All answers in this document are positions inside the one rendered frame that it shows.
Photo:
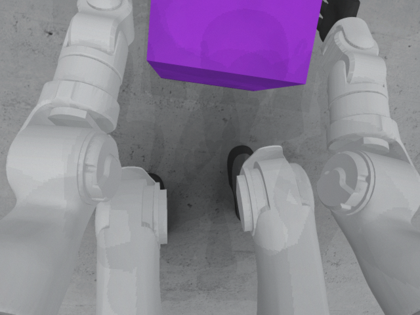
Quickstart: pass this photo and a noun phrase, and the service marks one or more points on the robot right foot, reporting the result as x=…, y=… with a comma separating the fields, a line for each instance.
x=236, y=158

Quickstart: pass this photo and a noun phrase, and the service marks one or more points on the robot right forearm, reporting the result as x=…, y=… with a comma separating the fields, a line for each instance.
x=358, y=100

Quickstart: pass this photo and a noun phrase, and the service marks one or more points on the carton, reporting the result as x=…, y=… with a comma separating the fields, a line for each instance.
x=241, y=44

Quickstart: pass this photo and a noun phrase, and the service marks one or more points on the right robot hand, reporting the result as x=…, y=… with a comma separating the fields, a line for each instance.
x=334, y=11

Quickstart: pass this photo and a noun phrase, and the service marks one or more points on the robot right upper arm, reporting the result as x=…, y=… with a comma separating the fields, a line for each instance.
x=373, y=198

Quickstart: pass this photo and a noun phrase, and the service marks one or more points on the robot left shin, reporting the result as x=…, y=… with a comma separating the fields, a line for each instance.
x=102, y=215

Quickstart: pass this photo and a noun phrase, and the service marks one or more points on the robot left upper arm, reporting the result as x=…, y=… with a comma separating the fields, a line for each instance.
x=58, y=174

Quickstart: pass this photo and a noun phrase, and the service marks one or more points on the robot left forearm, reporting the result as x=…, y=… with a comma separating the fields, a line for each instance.
x=91, y=65

